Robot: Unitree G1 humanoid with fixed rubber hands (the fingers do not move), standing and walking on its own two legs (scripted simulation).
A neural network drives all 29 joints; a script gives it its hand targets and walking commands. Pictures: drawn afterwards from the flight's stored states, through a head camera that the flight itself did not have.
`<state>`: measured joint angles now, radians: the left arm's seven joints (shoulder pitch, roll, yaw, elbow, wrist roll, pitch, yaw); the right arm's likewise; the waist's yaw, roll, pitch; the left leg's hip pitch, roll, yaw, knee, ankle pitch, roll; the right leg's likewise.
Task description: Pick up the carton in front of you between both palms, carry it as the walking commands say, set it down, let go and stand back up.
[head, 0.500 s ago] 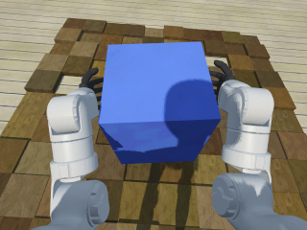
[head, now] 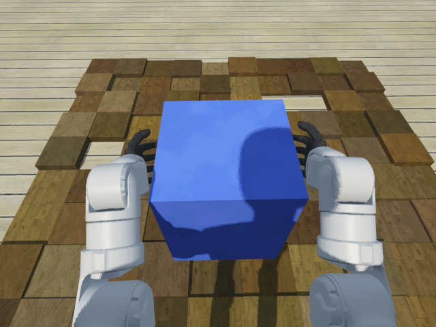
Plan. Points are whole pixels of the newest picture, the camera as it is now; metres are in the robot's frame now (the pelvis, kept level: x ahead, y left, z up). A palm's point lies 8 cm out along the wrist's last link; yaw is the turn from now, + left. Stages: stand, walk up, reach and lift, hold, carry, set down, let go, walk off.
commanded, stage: carry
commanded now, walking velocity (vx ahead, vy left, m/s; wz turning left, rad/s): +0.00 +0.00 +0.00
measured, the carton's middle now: (224, 186) +0.37 +0.00 +0.05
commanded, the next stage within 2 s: none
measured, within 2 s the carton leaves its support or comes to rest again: neither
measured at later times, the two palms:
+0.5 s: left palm (134, 149) +0.41 +0.16 +0.12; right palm (301, 136) +0.42 -0.14 +0.13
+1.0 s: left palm (146, 91) +0.52 +0.15 +0.16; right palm (302, 81) +0.52 -0.15 +0.17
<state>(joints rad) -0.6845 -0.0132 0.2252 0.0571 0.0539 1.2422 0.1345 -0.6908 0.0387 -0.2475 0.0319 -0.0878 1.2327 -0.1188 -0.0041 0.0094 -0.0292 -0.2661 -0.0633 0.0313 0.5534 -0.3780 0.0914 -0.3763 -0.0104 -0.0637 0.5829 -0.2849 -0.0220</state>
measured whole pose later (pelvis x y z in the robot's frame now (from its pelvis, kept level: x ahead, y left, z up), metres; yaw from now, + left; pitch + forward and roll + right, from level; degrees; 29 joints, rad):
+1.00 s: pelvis +0.16 -0.02 +0.00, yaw +2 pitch +4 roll -1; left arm -0.79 0.04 0.24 0.11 0.01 1.36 0.16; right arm -0.81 0.02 -0.26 0.12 -0.07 1.32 -0.14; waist -0.03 -0.01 -0.07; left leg -0.23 -0.03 0.03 0.60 -0.32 0.10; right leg -0.54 0.01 -0.05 1.11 -0.46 -0.01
